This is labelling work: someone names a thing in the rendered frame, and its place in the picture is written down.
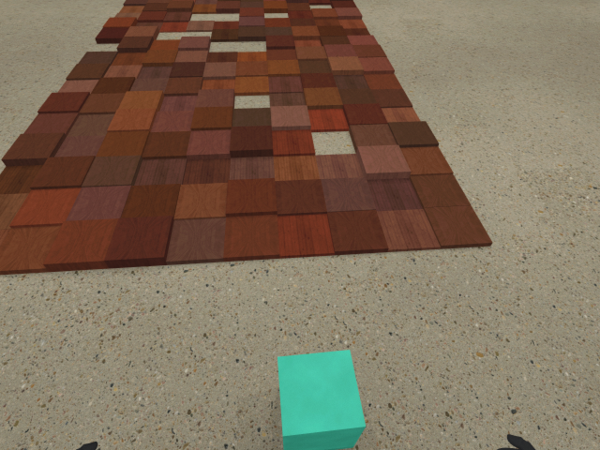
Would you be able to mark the carton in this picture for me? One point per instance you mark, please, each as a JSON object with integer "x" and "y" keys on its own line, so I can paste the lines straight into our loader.
{"x": 319, "y": 400}

